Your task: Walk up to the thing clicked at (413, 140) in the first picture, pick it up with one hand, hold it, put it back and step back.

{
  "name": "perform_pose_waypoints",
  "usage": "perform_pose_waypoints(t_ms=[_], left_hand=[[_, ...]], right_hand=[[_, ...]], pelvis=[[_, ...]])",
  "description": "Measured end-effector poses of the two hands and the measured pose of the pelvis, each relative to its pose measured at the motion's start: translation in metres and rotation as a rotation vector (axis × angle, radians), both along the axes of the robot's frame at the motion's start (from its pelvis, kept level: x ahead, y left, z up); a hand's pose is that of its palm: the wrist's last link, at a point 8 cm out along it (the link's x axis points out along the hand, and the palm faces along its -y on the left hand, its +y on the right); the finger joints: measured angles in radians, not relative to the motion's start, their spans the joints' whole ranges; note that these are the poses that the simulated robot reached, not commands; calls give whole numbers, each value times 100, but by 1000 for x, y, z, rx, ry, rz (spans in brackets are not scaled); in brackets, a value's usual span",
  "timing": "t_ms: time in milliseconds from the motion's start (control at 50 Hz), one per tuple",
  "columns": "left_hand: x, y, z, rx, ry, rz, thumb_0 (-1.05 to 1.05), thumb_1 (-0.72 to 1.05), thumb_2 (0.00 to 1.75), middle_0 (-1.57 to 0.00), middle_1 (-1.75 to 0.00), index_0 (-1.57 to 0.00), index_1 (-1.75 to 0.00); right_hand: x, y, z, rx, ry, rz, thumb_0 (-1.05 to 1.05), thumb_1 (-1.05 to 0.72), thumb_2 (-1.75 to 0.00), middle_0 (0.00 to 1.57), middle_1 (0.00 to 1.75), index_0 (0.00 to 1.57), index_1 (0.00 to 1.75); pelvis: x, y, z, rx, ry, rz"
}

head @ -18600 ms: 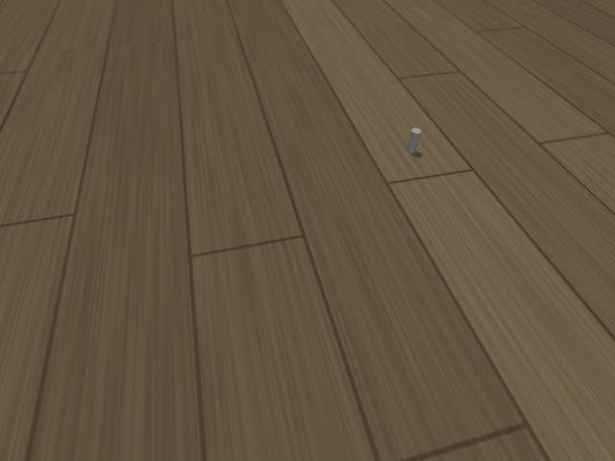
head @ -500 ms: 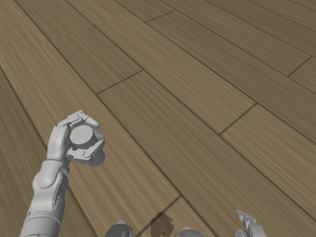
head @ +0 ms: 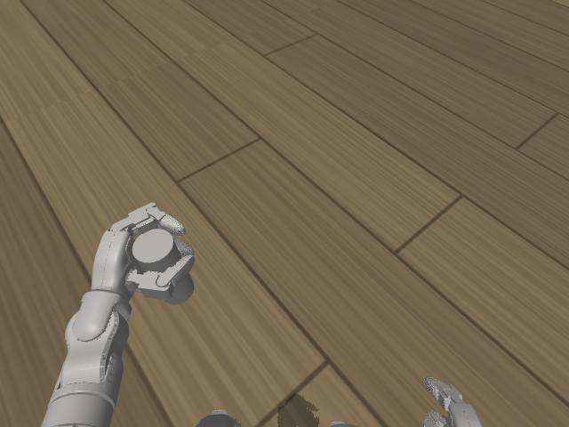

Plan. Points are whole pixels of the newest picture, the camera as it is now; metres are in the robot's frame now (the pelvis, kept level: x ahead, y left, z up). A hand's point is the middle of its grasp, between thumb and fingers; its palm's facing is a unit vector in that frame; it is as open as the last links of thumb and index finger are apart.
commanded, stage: hold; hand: left
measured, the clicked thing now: (166, 269) +0.33 +0.17 +0.02
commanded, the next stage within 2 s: none
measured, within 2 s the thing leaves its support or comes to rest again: neither
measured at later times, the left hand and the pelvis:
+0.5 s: hand (164, 255) +0.33 +0.16 +0.06, palm faces -0.05 -1.00 +0.01, open 7.1 cm; pelvis -0.01 +0.00 +0.01, yaw +0 degrees
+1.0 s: hand (168, 252) +0.33 +0.16 +0.06, palm faces -0.08 -1.00 +0.01, open 7.1 cm; pelvis +0.00 +0.00 +0.01, yaw +0 degrees
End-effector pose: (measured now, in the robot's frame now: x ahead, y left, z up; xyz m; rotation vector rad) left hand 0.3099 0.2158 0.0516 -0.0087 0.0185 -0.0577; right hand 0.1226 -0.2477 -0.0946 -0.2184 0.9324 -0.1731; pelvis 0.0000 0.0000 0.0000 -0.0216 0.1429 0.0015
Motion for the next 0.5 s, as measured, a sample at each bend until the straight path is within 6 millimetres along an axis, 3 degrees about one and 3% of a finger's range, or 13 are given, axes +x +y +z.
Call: perform_pose_waypoints(t_ms=[500], left_hand=[[-3,0,13,1,-7,9,3,-7,115,-89,-114,-89,-116]], right_hand=[[-2,2,9,5,-28,4,1,-91,-89,20,30,21,30]], pelvis=[[-6,0,7,2,-34,2]])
